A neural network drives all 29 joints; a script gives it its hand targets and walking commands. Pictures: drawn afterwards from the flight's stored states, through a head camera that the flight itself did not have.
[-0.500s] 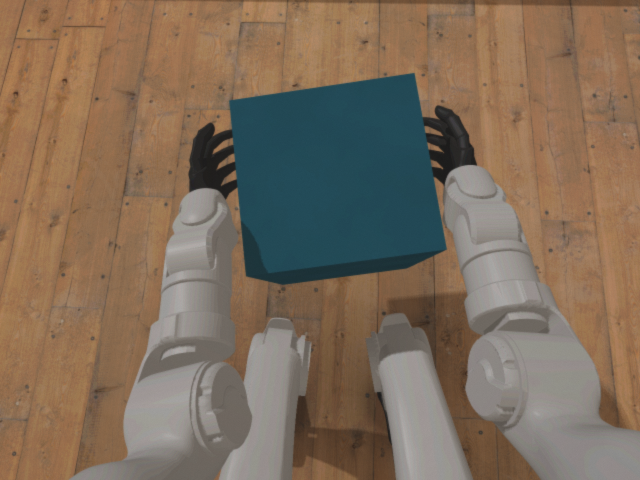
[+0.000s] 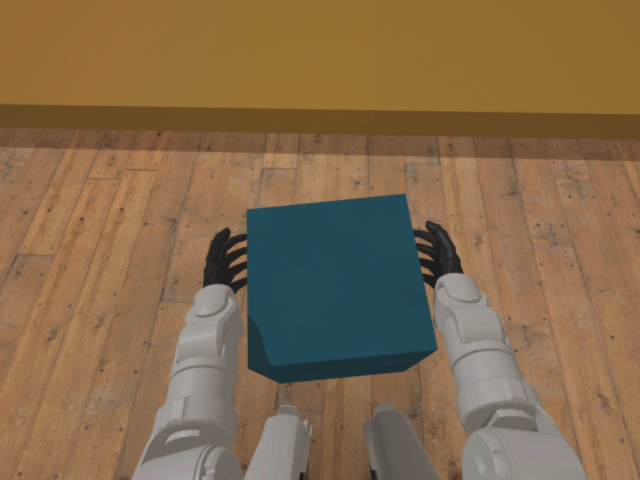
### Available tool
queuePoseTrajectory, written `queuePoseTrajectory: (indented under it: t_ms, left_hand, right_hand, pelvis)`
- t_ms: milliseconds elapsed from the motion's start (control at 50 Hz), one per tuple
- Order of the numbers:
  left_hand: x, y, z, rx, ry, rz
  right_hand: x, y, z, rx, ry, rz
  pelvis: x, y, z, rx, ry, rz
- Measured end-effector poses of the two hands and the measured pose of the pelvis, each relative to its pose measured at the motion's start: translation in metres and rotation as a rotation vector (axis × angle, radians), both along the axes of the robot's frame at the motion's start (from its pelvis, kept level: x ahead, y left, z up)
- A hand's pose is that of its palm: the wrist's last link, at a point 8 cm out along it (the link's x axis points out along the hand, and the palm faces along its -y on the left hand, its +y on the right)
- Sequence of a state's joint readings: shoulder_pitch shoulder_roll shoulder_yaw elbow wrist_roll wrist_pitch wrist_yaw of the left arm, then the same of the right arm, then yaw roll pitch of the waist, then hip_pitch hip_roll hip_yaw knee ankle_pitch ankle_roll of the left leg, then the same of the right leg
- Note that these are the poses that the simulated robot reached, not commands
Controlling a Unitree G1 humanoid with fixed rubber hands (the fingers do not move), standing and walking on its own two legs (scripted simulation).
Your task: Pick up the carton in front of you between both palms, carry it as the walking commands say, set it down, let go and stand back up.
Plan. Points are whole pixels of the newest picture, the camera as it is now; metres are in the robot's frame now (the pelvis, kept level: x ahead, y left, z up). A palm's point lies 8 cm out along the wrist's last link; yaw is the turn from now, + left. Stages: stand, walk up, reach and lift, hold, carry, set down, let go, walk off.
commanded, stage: reach and lift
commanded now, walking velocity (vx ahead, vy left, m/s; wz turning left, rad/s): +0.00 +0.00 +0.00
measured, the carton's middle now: (335, 300) +0.38 +0.00 -0.12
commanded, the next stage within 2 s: hold in 1.64 s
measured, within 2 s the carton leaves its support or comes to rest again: neither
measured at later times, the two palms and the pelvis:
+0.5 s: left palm (172, 258) +0.35 +0.15 +0.11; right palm (492, 254) +0.34 -0.15 +0.11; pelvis +0.05 +0.00 +0.12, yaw -1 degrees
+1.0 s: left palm (145, 246) +0.33 +0.15 +0.17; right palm (519, 246) +0.33 -0.15 +0.16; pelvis +0.03 +0.01 +0.13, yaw -1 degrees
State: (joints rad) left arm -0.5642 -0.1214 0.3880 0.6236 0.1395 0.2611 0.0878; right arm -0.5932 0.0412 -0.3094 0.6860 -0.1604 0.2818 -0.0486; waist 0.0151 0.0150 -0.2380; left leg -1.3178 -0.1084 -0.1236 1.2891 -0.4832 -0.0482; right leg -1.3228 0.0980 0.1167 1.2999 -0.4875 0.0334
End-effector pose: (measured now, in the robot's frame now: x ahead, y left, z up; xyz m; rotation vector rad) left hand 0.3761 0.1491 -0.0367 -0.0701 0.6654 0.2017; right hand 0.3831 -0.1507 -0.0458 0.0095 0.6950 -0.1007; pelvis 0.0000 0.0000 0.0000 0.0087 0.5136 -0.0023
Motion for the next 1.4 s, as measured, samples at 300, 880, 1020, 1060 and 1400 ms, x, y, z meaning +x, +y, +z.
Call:
queuePoseTrajectory:
  t_ms: [300,880,1020,1060,1400]
  left_hand:
    - [-0.018,0.002,0.091,0.004,-0.003,-0.028]
    - [-0.042,0.004,0.199,0.053,0.013,-0.095]
    - [-0.041,0.004,0.203,0.050,-0.002,-0.086]
    - [-0.040,0.004,0.204,0.050,-0.004,-0.085]
    - [-0.035,0.003,0.212,0.071,-0.001,-0.099]
  right_hand:
    - [-0.025,0.002,0.092,-0.003,-0.003,-0.025]
    - [-0.059,0.004,0.201,-0.045,0.014,-0.028]
    - [-0.056,0.004,0.205,-0.040,-0.001,-0.027]
    - [-0.055,0.003,0.206,-0.040,-0.003,-0.027]
    - [-0.049,0.003,0.214,-0.059,0.001,-0.011]
  pelvis:
    - [0.035,0.002,0.082,-0.007,-0.192,-0.002]
    - [0.035,0.006,0.135,-0.013,-0.570,-0.006]
    - [0.031,0.005,0.135,-0.012,-0.576,-0.007]
    - [0.032,0.005,0.135,-0.011,-0.576,-0.007]
    - [0.047,0.002,0.140,-0.011,-0.585,-0.004]
